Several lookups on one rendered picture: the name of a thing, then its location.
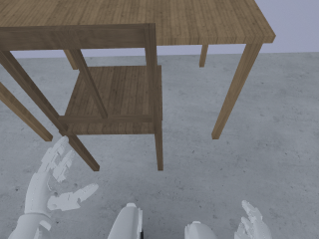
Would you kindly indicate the right robot hand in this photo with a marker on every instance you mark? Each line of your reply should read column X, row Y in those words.
column 256, row 228

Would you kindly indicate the chair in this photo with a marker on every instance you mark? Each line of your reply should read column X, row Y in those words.
column 105, row 99

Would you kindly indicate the left robot forearm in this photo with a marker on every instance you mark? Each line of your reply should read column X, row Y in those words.
column 33, row 225

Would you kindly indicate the robot thigh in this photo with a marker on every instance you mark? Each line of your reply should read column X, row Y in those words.
column 128, row 224
column 198, row 231

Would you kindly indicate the robot left thigh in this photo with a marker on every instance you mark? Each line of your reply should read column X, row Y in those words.
column 128, row 224

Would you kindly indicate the left robot hand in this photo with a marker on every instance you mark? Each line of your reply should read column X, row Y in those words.
column 46, row 181

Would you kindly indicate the table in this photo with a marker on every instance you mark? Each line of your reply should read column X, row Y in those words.
column 178, row 23

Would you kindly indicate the robot right thigh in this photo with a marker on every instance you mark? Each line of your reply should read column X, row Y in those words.
column 198, row 231

